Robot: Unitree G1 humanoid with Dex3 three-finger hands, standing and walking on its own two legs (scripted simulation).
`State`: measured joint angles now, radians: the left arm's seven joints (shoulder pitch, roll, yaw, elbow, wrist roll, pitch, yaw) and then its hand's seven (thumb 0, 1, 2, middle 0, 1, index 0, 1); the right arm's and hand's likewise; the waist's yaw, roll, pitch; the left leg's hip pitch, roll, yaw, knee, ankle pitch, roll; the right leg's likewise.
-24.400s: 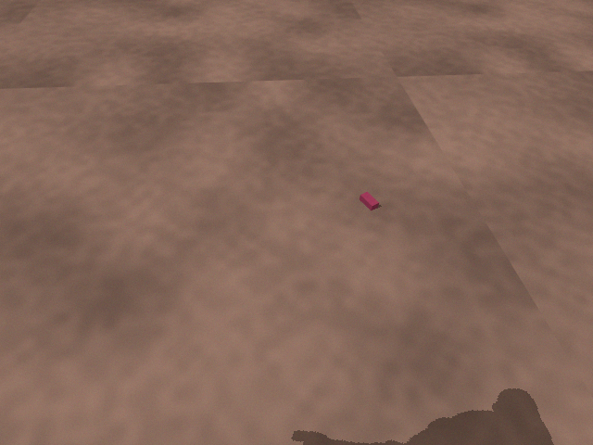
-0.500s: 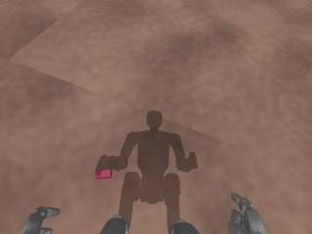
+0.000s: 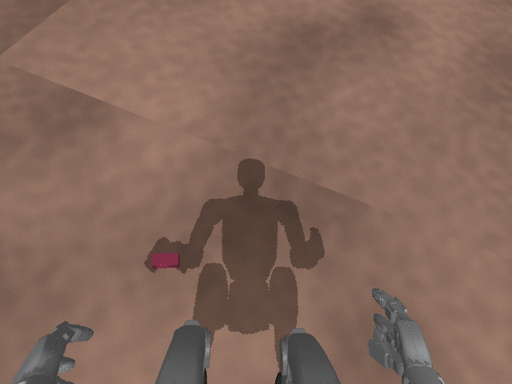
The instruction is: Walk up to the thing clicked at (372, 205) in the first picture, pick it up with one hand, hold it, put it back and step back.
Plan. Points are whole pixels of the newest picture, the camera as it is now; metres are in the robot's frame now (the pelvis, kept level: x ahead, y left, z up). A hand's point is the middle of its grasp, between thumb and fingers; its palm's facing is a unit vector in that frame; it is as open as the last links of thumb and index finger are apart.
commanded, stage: rise first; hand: left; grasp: from above
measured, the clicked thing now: (165, 260) +0.47 +0.26 -0.62
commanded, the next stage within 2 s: none
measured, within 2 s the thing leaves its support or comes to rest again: neither
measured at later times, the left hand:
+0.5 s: hand (116, 304) +0.29 +0.30 -0.35, palm faces -0.47 -0.29 -0.83, open 11.9 cm
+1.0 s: hand (131, 282) +0.36 +0.30 -0.44, palm faces -0.46 -0.03 -0.89, open 11.5 cm
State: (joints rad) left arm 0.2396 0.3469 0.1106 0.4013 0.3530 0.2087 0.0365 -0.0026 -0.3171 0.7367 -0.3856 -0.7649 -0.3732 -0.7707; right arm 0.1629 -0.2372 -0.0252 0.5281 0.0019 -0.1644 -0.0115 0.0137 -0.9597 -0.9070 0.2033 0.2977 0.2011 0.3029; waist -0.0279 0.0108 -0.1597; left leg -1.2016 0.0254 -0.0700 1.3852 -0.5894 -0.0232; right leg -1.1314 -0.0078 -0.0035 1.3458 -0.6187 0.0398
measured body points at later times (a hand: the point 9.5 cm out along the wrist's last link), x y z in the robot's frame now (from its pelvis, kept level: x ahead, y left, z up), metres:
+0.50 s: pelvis -0.07 -0.01 -0.21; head +0.15 +0.00 +0.19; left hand +0.31 +0.31 -0.30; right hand +0.07 -0.29 -0.35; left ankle +0.03 +0.13 -0.60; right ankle +0.01 -0.15 -0.60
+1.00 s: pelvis -0.07 +0.01 -0.29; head +0.15 +0.06 +0.10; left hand +0.38 +0.30 -0.39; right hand +0.00 -0.28 -0.40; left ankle +0.03 +0.13 -0.60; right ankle +0.01 -0.15 -0.60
